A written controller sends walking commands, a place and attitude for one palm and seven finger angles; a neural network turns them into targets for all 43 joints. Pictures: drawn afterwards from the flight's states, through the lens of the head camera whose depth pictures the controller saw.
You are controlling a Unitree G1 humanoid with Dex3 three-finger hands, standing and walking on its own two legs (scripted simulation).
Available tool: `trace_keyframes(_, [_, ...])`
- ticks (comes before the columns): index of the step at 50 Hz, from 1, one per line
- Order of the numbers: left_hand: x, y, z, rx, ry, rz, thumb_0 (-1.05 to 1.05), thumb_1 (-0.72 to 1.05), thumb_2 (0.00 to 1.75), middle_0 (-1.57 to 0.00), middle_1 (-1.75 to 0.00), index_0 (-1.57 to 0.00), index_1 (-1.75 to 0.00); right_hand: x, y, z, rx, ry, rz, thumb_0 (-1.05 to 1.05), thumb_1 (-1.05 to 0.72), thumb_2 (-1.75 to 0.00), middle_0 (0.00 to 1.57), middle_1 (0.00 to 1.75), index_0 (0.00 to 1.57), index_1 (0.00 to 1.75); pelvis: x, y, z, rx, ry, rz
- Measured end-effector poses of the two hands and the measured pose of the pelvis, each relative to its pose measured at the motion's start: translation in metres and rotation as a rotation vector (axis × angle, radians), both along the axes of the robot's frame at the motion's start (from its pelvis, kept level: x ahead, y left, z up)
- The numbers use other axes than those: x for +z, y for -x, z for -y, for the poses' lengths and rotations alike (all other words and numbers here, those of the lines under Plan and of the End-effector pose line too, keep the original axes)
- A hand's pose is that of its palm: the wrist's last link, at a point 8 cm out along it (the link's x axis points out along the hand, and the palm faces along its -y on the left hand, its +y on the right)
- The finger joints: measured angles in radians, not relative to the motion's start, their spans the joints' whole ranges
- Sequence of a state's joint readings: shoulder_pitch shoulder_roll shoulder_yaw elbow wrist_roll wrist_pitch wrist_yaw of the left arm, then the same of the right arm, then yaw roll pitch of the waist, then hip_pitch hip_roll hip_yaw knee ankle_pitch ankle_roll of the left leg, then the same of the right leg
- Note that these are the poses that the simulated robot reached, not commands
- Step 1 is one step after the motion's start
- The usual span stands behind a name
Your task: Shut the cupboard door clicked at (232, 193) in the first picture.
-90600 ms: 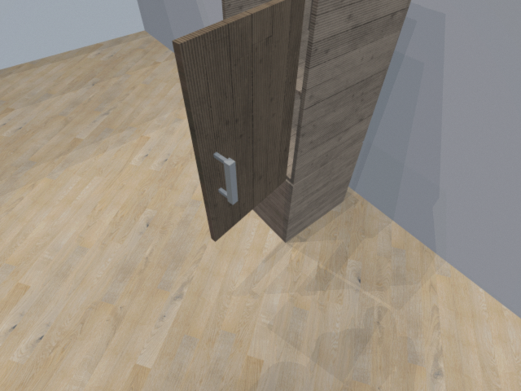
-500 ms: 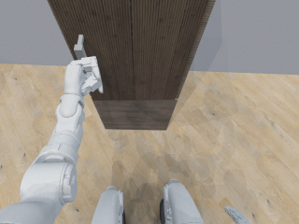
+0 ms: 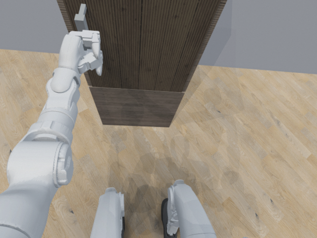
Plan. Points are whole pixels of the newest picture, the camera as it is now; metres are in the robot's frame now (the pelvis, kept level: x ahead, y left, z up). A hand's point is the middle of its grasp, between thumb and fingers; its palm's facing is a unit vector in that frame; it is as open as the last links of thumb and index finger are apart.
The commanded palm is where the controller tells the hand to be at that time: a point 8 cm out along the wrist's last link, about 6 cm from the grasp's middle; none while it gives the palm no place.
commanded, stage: pull the fist back off the door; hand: left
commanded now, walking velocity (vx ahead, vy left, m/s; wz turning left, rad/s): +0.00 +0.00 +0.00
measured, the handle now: (87, 37) +0.60 +0.13 +0.07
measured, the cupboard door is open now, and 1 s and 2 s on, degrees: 0 0 0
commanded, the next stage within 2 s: draw the hand back to the body in 0.86 s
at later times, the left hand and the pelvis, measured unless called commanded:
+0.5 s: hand (110, 60) +0.53 +0.08 +0.07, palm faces -0.03 -1.00 -0.01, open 3.1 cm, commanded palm +0.49 +0.12 +0.07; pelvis -0.01 +0.01 +0.00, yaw -2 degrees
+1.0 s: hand (108, 81) +0.46 +0.08 +0.07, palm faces -0.03 -1.00 -0.02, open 3.1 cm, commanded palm +0.44 +0.14 +0.08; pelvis +0.06 -0.01 +0.04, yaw -1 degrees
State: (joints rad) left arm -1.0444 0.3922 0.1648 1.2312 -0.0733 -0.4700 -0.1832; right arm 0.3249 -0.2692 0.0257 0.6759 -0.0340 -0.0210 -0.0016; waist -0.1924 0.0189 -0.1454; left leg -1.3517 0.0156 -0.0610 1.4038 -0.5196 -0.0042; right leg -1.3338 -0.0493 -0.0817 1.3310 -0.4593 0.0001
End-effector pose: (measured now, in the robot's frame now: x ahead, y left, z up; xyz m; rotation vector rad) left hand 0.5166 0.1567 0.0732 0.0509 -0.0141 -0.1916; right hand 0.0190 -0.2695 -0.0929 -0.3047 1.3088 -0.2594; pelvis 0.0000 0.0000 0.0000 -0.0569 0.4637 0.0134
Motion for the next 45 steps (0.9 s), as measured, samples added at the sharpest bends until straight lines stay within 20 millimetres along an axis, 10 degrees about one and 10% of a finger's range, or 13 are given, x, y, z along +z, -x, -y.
trace_keyframes(9, [-0.001,0.005,0.013,0.231,0.032,-0.009,0.02,0.90,0.90,-1.44,-1.50,-1.42,-1.50,-0.002,0.006,-0.010,0.039,-0.017,0.043,0.01,-0.90,-0.90,0.20,0.30,0.20,0.30,-0.003,0.014,-0.003,-0.004,0.001,-0.004])
trace_keyframes(26, [-0.008,0.012,0.026,0.162,0.043,-0.021,0.02,0.90,0.90,-1.32,-1.49,-1.32,-1.50,-0.002,0.024,-0.022,-0.036,-0.082,0.006,0.01,-0.90,-0.90,0.20,0.30,0.21,0.30,0.006,0.003,-0.007,-0.044,-0.017,0.011])
trace_keyframes(45, [-0.009,0.070,0.020,0.165,0.038,-0.013,0.02,0.90,0.90,-1.30,-1.50,-1.30,-1.50,0.027,-0.115,-0.010,0.047,-0.112,0.191,0.01,-0.90,-0.90,0.20,0.30,0.20,0.30,0.042,-0.052,0.005,-0.046,-0.041,0.066])
